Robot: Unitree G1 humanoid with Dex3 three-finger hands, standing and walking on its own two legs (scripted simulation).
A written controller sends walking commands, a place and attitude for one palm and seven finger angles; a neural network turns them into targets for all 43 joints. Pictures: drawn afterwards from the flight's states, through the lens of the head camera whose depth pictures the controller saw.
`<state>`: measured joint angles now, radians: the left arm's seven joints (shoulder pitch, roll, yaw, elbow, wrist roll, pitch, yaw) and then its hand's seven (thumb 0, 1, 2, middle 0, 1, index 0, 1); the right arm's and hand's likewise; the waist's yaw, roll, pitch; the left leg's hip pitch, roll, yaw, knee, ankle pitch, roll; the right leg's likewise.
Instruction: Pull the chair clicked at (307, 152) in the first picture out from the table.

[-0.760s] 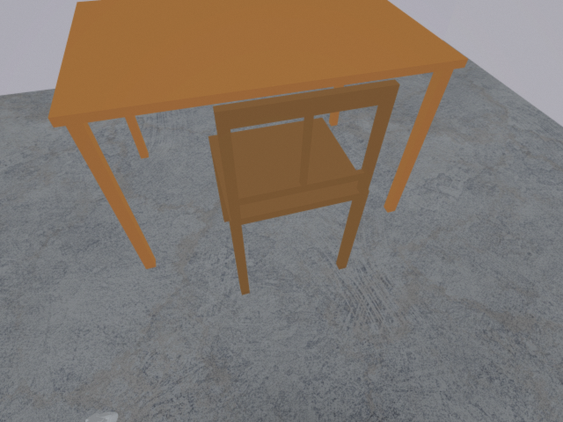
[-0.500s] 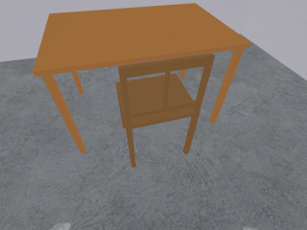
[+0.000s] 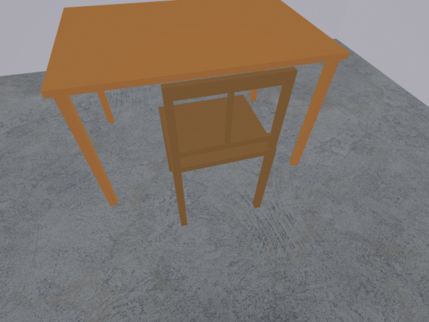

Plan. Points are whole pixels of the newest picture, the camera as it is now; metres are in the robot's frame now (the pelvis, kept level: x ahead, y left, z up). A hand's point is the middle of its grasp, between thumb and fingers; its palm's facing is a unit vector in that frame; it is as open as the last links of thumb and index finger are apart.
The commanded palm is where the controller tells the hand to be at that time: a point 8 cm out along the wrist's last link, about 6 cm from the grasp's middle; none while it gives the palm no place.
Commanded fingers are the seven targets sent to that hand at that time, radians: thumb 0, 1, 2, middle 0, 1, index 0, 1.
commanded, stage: stand and wait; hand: left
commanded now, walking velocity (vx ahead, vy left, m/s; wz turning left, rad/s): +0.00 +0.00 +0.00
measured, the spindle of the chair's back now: (229, 118) +0.78 -0.01 -0.11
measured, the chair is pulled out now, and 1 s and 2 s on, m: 0.00 0.00 0.00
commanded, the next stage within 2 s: look at it before walking up in 0.06 s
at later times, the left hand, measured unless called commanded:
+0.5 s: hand out of the picture +0.04 +0.22 -0.17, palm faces -0.01 -0.96 -0.28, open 7.4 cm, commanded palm none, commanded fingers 0.00 0.90 0.90 -0.20 -0.30 -0.20 -0.30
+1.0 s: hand out of the picture +0.03 +0.21 -0.18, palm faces -0.04 -0.96 -0.26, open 7.4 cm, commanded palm none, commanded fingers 0.00 0.90 0.90 -0.20 -0.30 -0.20 -0.30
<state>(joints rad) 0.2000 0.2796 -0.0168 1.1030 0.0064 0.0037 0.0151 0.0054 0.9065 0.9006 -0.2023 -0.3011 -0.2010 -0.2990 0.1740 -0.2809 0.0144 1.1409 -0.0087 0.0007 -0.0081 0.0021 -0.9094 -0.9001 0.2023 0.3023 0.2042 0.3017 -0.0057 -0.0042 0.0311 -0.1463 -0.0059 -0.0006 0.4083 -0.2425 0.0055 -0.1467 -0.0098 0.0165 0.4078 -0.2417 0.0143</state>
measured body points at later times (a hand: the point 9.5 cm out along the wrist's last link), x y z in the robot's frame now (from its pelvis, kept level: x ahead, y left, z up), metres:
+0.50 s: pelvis +0.00 +0.00 +0.00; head -0.01 +0.00 +0.45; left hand +0.04 +0.27 -0.15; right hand +0.04 -0.27 -0.15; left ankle -0.01 +0.12 -0.74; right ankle -0.01 -0.13 -0.74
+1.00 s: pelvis -0.01 +0.00 -0.01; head +0.00 +0.00 +0.44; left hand +0.03 +0.26 -0.16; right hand +0.03 -0.26 -0.15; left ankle -0.01 +0.12 -0.74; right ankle -0.01 -0.13 -0.74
